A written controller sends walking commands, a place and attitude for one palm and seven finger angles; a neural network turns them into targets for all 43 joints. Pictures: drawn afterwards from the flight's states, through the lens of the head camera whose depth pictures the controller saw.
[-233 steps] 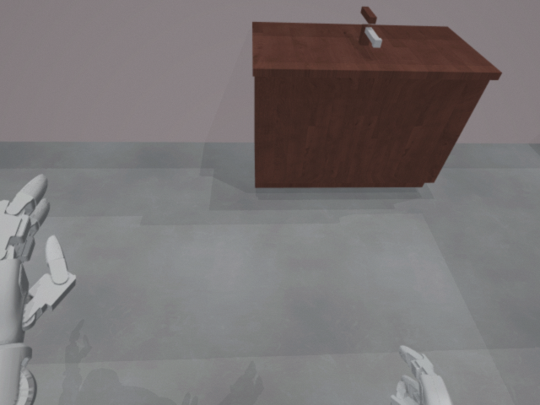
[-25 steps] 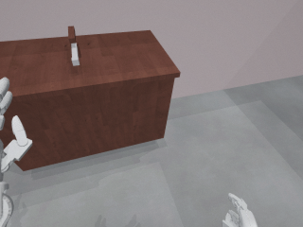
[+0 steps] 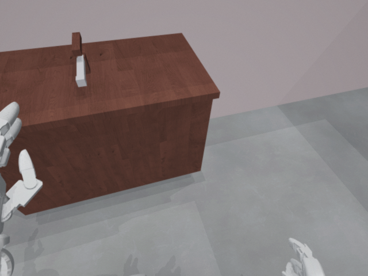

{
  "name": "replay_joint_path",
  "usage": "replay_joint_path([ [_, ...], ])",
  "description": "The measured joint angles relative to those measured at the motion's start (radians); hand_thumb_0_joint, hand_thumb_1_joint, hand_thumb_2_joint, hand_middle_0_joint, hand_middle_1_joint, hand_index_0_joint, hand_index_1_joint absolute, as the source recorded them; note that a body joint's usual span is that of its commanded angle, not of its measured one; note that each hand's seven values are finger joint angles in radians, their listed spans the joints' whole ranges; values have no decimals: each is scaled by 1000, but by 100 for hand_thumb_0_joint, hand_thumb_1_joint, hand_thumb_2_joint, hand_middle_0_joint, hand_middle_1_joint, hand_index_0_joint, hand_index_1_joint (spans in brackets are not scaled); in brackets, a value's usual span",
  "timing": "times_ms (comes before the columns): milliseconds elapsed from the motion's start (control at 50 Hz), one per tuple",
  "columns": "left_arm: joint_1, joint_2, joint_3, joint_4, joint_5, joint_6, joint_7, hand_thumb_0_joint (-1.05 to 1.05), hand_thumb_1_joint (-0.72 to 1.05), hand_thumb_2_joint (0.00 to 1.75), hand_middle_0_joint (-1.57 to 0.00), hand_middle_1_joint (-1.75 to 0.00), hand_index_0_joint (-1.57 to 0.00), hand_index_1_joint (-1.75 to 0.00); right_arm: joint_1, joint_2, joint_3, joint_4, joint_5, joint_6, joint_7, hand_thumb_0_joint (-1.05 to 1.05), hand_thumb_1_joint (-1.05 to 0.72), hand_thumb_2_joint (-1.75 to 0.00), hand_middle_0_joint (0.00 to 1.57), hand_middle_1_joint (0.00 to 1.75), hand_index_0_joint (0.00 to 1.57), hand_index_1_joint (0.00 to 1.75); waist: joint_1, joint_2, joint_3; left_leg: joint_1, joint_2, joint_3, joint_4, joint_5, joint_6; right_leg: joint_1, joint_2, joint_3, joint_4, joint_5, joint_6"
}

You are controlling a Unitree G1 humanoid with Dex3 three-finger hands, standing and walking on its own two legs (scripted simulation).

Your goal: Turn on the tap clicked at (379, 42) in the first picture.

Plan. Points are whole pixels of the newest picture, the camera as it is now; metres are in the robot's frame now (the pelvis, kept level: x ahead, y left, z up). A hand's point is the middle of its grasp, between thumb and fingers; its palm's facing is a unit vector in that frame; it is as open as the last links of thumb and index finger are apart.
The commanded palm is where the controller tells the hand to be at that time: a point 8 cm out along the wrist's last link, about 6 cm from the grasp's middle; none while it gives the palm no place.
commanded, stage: take the last steps up to it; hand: left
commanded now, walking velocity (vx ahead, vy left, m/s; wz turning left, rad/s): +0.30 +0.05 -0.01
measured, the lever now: (81, 81) +0.69 +0.39 +0.00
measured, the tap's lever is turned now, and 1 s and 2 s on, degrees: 0 0 0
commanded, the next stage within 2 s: come to a stop and stand still in 1.20 s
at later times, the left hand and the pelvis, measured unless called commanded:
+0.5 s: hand (72, 133) +0.31 +0.22 +0.17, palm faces +0.42 -0.81 -0.42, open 7.5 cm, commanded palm +0.25 +0.27 +0.18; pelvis +0.10 -0.01 +0.00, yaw +0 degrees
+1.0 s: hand (97, 97) +0.41 +0.21 +0.18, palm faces +0.40 -0.80 -0.46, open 7.5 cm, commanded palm +0.36 +0.26 +0.18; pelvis +0.20 -0.02 -0.01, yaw +0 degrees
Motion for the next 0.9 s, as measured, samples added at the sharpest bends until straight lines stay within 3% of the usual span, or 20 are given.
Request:
replay_joint_path([
  [40,-4,8,6,-14,-3,-4,7,2,88,90,-21,-30,-21,-30,13,-15,-9,-20,2,-5,-9,1,-91,-89,20,30,20,30,4,9,-9,70,-4,10,-117,22,7,0,4,4,46,-38,13],
  [60,-17,14,13,-12,-6,-6,11,2,88,90,-21,-30,-21,-30,12,-15,-14,-26,5,-7,-13,1,-91,-90,20,30,20,30,6,6,-9,80,-7,12,-129,88,10,-10,1,13,92,-74,16],
  [120,-72,20,28,55,-5,-13,13,2,88,90,-21,-30,-21,-30,-5,21,-12,-17,9,-11,-16,1,-91,-90,20,30,20,30,-1,-7,-16,85,-17,22,-82,53,15,-95,14,72,357,-231,22],
  [180,-83,12,29,89,-5,8,5,2,89,90,-21,-30,-21,-30,-10,66,13,-9,13,-24,-1,1,-91,-90,20,30,20,30,-15,8,-30,107,-13,12,-114,39,13,-169,22,72,470,-218,34],
  [240,-43,0,16,58,-7,16,-1,2,89,90,-21,-30,-20,-30,-3,102,42,-10,11,-37,16,1,-91,-90,20,30,20,30,-13,27,-32,135,-1,14,-147,42,2,-183,16,49,370,-164,42],
  [320,0,18,10,35,-3,13,-8,2,89,90,-21,-30,-20,-30,11,127,71,-12,7,-39,21,1,-90,-89,20,30,20,30,0,55,-22,155,15,13,-115,-1,-22,-109,24,5,125,-87,45],
  [360,-17,31,11,50,5,12,-9,2,89,90,-21,-30,-21,-30,11,123,74,-8,7,-30,20,1,-90,-89,20,30,21,30,5,78,-14,124,29,-1,-12,-59,-13,-81,34,-11,72,13,6],
  [400,-58,15,0,78,2,16,-15,2,88,90,-21,-30,-21,-30,-8,104,66,25,8,-15,23,1,-90,-89,20,30,21,30,16,93,-1,46,14,-44,201,-138,-4,-85,34,-22,118,-2,-29],
  [440,-78,-12,-4,99,-3,15,-20,2,88,90,-21,-30,-21,-30,-27,82,59,54,7,0,27,1,-90,-89,20,30,21,30,24,90,8,-34,-9,-66,383,-129,-11,-68,32,-18,106,-22,-37],
  [480,-73,-31,-2,105,-2,14,-21,2,88,90,-21,-30,-21,-30,-35,64,52,62,7,14,26,1,-90,-89,20,30,21,30,20,80,12,-87,-12,-63,436,-96,-18,-42,28,-16,62,-11,-30],
  [560,-32,-28,1,74,-1,10,-14,2,88,90,-21,-30,-21,-30,-26,40,34,36,3,18,16,1,-91,-89,20,30,21,30,7,36,13,-89,0,-23,234,-40,-12,-3,14,-10,-10,7,-26],
  [680,-6,-3,-1,-12,-6,11,8,2,88,90,-21,-30,-21,-30,7,-5,1,-27,2,0,-2,1,-91,-89,20,30,20,30,13,18,10,74,-10,20,-145,61,8,26,13,1,49,-65,3],
  [700,-18,6,6,-14,-7,7,10,2,88,90,-21,-30,-21,-30,3,-4,-5,-32,5,-2,-6,1,-91,-89,20,30,20,30,13,12,10,80,-14,22,-147,115,11,14,7,11,101,-96,8],
  [740,-58,23,20,24,-9,-5,11,2,88,90,-21,-30,-21,-30,-14,17,-9,-28,9,-2,-10,1,-91,-90,20,30,20,30,11,-8,11,78,-23,33,-99,88,13,-43,9,61,274,-218,16],
  [800,-91,28,32,85,-11,7,4,2,88,90,-21,-30,-21,-30,-29,56,6,-20,14,-12,-4,1,-91,-90,20,30,20,30,-9,4,-3,87,-16,18,-102,54,13,-130,25,81,446,-250,30],
  [840,-77,20,32,83,-14,17,1,2,89,90,-21,-30,-21,-30,-29,80,24,-20,16,-21,8,1,-91,-90,20,30,20,30,-12,16,-7,101,-6,14,-123,57,4,-155,21,70,417,-218,38],
  [900,-33,9,20,49,-14,21,-2,2,89,90,-21,-30,-20,-30,-16,105,49,-26,14,-38,20,1,-91,-89,20,30,20,30,-6,37,-5,118,10,12,-129,45,-15,-134,17,41,254,-154,45],
])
